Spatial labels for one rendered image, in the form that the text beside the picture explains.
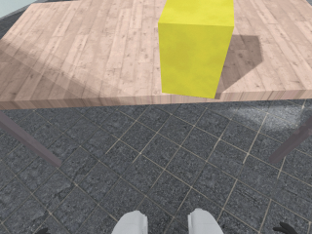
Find right robot hand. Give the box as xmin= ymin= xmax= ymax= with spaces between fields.
xmin=272 ymin=221 xmax=297 ymax=234

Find robot thigh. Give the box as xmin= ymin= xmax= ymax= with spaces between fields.
xmin=187 ymin=210 xmax=223 ymax=234
xmin=111 ymin=212 xmax=148 ymax=234

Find carton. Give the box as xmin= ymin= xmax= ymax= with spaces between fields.
xmin=158 ymin=0 xmax=235 ymax=98

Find table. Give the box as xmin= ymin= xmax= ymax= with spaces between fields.
xmin=0 ymin=0 xmax=312 ymax=167

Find robot left thigh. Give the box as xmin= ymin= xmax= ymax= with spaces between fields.
xmin=111 ymin=212 xmax=148 ymax=234

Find robot right thigh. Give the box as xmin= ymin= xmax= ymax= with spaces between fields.
xmin=187 ymin=210 xmax=223 ymax=234

